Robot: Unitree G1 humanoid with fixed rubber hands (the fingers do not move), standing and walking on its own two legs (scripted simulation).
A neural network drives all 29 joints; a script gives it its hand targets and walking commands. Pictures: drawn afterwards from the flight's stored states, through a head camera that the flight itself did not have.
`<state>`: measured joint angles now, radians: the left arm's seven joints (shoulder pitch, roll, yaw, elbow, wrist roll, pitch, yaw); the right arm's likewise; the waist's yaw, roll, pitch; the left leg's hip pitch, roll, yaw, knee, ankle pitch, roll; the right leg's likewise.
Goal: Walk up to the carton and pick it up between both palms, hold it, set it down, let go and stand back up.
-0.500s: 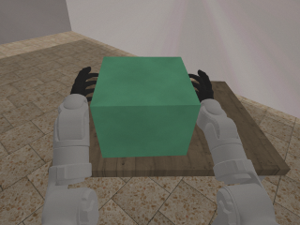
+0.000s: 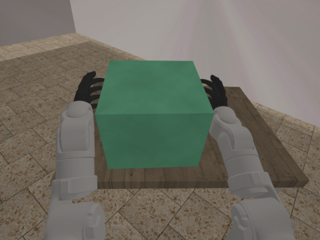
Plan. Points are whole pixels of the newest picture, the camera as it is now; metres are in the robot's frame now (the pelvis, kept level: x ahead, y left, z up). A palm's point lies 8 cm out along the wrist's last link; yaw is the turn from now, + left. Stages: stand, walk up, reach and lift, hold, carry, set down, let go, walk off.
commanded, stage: hold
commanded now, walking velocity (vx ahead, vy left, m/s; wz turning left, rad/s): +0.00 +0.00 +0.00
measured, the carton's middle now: (152, 112) +0.39 -0.01 +0.18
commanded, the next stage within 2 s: none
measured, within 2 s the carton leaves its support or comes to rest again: neither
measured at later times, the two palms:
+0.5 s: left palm (86, 103) +0.37 +0.14 +0.22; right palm (219, 108) +0.36 -0.17 +0.21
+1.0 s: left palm (84, 105) +0.36 +0.15 +0.22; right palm (217, 109) +0.36 -0.17 +0.21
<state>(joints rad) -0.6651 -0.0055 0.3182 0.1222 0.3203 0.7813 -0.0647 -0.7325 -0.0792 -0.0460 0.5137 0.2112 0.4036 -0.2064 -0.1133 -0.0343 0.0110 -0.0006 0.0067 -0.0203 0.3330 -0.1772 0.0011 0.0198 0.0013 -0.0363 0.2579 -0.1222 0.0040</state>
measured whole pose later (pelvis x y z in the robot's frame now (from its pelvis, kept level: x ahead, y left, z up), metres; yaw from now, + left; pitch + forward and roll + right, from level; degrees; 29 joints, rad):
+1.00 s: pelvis +0.00 +0.00 +0.00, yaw +0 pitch -9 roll -1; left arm -0.66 -0.01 0.31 0.13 0.33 0.78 -0.07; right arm -0.73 -0.07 -0.06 0.52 0.21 0.40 -0.20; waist -0.12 -0.04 0.01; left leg 0.00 0.00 -0.02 0.33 -0.18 0.00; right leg 0.02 0.00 -0.04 0.26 -0.12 0.00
